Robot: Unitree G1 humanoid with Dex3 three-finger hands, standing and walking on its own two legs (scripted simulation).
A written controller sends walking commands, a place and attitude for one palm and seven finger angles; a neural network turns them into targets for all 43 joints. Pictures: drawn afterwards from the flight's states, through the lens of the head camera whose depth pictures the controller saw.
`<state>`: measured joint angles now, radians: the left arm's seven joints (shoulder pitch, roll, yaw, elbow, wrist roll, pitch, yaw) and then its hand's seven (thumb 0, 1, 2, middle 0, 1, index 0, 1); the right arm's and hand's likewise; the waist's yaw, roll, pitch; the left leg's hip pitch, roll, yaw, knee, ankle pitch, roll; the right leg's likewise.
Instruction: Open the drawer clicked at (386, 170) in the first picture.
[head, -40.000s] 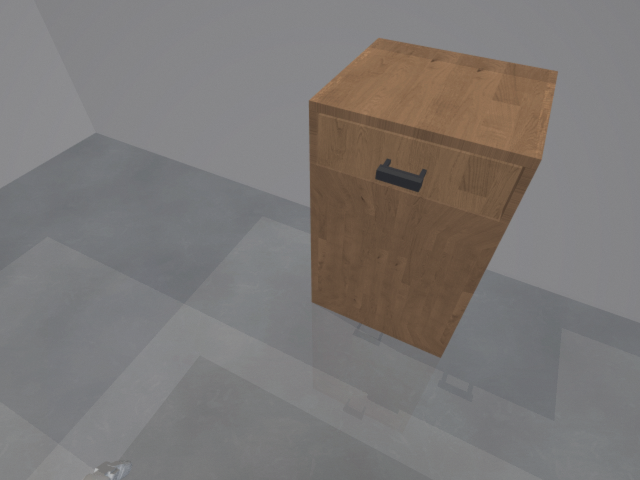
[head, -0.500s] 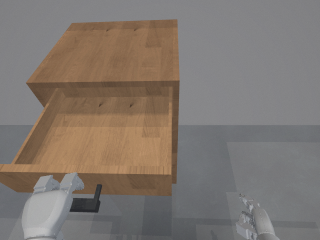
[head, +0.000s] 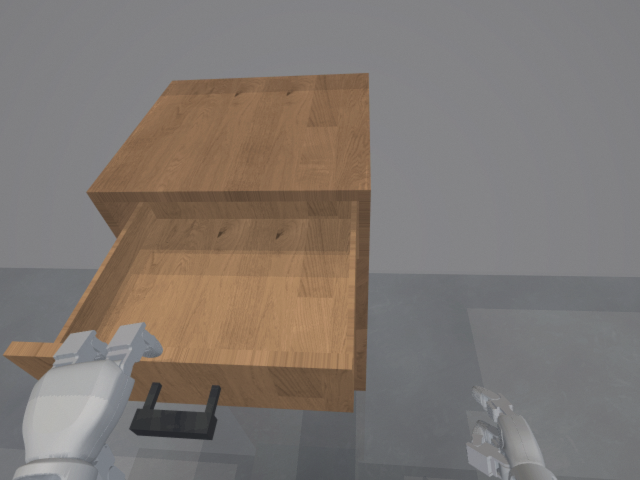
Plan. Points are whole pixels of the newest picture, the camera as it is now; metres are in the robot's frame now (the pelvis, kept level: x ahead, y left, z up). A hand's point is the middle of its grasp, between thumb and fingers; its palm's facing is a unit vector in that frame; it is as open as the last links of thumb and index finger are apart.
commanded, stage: lift the hand off the handle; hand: left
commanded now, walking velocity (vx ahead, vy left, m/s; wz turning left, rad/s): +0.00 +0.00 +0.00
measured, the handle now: (179, 407) +0.21 +0.23 -0.03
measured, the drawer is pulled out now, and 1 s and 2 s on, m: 0.30 0.30 0.30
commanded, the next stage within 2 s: draw the hand back to the body in 0.44 s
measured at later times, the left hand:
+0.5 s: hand (95, 388) +0.17 +0.25 +0.12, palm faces +0.07 -0.14 -0.99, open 13.8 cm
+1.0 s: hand (86, 388) +0.16 +0.25 +0.12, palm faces +0.04 -0.10 -0.99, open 13.8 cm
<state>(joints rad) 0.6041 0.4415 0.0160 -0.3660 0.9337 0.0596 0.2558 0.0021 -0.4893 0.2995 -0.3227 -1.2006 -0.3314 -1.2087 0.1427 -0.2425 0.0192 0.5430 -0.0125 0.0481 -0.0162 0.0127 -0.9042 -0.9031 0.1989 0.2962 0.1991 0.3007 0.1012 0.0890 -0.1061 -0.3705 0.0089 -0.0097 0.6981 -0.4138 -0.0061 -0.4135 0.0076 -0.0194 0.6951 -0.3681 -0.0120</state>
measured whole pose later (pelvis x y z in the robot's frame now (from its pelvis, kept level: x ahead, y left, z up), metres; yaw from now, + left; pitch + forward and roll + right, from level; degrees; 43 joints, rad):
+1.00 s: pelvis +0.01 +0.01 +0.02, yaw +0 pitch +1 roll -1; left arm 0.62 0.52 0.08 -0.56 0.85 0.08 0.07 0.00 -0.49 0.30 -0.32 -1.20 -0.32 -1.20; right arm 0.15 -0.27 0.04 0.50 0.02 0.09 0.00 0.01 -0.90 -0.90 0.20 0.30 0.20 0.30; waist 0.11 0.11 -0.06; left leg -0.22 0.01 -0.02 0.55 -0.36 0.01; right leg -0.24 0.01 -0.03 0.51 -0.29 0.00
